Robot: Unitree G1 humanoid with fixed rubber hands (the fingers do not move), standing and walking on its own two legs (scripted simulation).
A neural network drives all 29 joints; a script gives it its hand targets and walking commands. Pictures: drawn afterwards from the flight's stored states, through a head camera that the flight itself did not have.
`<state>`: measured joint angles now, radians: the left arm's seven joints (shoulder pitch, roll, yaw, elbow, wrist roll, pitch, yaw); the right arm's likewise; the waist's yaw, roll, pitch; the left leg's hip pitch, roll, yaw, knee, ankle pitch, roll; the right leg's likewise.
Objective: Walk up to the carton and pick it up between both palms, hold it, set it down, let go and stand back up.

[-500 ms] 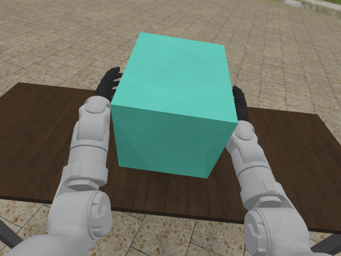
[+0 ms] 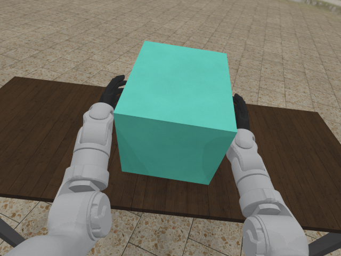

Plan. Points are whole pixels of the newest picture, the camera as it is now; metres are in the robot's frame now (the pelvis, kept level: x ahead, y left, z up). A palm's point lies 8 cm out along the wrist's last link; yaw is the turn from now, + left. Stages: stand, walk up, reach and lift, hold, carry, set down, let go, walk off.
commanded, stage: set down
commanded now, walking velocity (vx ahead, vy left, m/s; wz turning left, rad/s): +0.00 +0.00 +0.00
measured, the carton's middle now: (175, 110) +0.44 -0.02 +0.13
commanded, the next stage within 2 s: none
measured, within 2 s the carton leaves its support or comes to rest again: rests again in 1.96 s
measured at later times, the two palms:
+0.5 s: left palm (113, 110) +0.42 +0.14 +0.13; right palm (236, 132) +0.38 -0.18 +0.11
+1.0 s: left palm (112, 115) +0.42 +0.14 +0.12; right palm (234, 138) +0.37 -0.17 +0.10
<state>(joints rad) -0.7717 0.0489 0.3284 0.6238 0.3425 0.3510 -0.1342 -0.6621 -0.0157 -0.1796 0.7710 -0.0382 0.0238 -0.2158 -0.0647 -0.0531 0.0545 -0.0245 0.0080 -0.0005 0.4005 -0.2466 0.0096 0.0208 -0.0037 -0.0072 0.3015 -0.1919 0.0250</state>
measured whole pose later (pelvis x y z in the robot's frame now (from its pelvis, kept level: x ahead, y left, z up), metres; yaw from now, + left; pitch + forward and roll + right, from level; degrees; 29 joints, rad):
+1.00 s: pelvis +0.02 +0.00 +0.00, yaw +0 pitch -6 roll -1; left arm -0.73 0.05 0.33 0.72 0.34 0.25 -0.15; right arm -0.57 0.06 -0.27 0.77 -0.15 -0.05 -0.21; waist -0.06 -0.06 0.07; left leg -0.02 0.01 0.00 0.40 -0.27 0.01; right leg 0.02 0.00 -0.01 0.30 -0.21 0.03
